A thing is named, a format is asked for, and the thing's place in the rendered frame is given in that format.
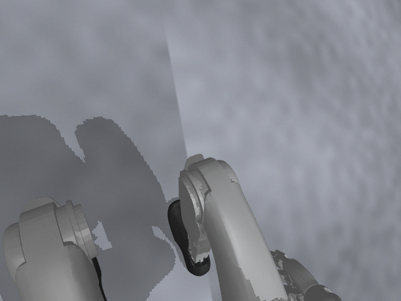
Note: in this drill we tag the right robot foot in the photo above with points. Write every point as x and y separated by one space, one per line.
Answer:
180 236

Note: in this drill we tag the right robot hand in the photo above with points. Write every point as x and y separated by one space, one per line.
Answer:
297 277

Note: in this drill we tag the right robot arm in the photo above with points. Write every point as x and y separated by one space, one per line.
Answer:
320 293

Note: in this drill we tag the left robot foot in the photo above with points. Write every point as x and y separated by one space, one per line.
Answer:
99 273

